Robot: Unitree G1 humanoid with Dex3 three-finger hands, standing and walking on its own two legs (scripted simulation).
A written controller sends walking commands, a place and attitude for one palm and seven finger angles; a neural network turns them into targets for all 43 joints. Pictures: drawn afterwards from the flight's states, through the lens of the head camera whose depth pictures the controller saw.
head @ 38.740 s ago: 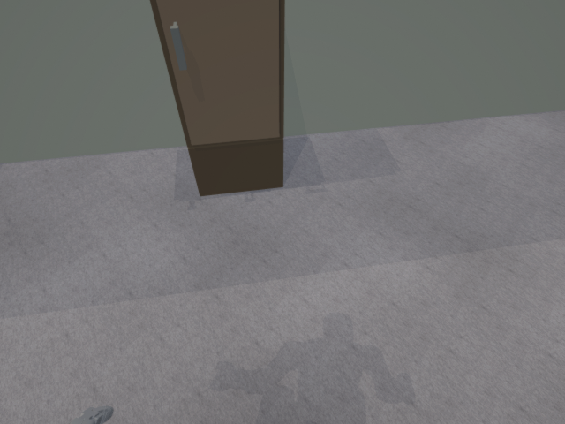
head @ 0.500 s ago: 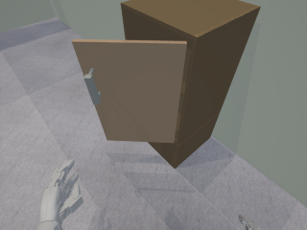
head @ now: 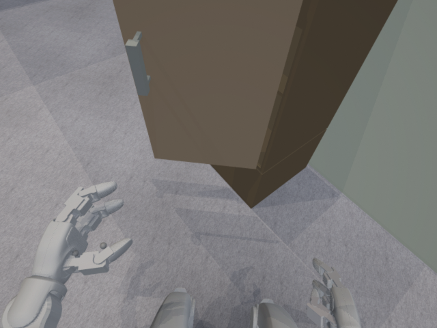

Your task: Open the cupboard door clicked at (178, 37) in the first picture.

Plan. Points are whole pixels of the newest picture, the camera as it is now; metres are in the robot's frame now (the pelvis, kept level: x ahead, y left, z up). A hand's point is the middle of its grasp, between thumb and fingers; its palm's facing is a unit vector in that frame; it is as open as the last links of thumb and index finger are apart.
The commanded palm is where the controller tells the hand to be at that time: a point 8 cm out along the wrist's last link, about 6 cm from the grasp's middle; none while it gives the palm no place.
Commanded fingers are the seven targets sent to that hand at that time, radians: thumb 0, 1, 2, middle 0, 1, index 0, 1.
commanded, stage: raise the hand with hooked fingers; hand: left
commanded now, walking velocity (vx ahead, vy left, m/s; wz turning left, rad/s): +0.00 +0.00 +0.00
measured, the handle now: (141, 64) +0.66 +0.24 +0.08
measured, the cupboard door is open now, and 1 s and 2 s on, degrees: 46 46 46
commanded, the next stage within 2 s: move the hooked fingers beside the handle in 1.40 s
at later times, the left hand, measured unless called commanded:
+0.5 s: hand (78, 213) +0.27 +0.25 +0.08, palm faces +0.00 -1.00 -0.07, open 13.2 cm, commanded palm +0.25 +0.30 +0.08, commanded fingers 0.00 -0.50 0.30 -0.30 -1.20 -0.30 -1.20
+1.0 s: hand (70, 175) +0.33 +0.27 +0.10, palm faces -0.02 -1.00 -0.04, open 14.0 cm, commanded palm +0.30 +0.32 +0.10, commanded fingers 0.00 -0.50 0.30 -0.30 -1.20 -0.30 -1.20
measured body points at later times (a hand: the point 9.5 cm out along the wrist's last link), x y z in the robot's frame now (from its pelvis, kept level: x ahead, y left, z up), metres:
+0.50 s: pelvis +0.02 +0.01 +0.02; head +0.08 +0.03 +0.47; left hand +0.27 +0.30 +0.08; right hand +0.19 -0.24 -0.04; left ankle +0.05 +0.12 -0.64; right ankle +0.04 -0.12 -0.64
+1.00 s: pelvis +0.03 +0.00 +0.03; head +0.10 +0.01 +0.48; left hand +0.32 +0.32 +0.10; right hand +0.18 -0.26 -0.05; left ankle +0.05 +0.12 -0.64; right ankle +0.04 -0.12 -0.64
